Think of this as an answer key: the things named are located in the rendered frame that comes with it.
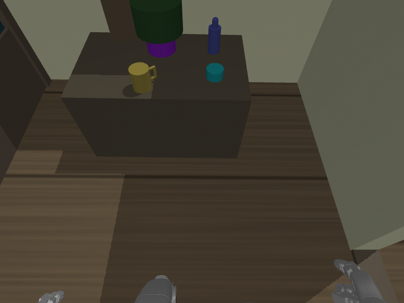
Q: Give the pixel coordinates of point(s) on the left robot hand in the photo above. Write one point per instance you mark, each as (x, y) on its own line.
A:
(54, 297)

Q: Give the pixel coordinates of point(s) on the potted plant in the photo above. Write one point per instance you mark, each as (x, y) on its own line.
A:
(158, 23)

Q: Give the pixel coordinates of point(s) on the right robot hand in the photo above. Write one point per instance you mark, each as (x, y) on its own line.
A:
(362, 284)

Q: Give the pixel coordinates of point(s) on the bed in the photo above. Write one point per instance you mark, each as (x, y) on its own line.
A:
(23, 80)

